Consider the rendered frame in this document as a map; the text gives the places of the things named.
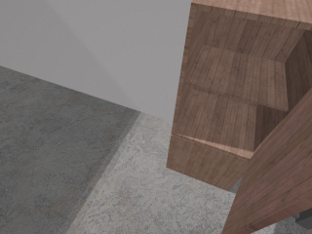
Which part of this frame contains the cupboard door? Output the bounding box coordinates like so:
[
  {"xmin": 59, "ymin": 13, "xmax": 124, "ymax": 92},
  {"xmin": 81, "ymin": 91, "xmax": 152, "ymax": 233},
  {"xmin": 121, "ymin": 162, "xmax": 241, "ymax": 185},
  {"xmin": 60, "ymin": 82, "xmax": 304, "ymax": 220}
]
[{"xmin": 221, "ymin": 87, "xmax": 312, "ymax": 234}]

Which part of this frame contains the handle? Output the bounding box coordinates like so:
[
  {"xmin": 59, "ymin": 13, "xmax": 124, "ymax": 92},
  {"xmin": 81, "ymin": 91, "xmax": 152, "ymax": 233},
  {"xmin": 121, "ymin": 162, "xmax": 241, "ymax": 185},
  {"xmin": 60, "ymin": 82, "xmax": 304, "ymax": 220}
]
[{"xmin": 292, "ymin": 208, "xmax": 312, "ymax": 230}]

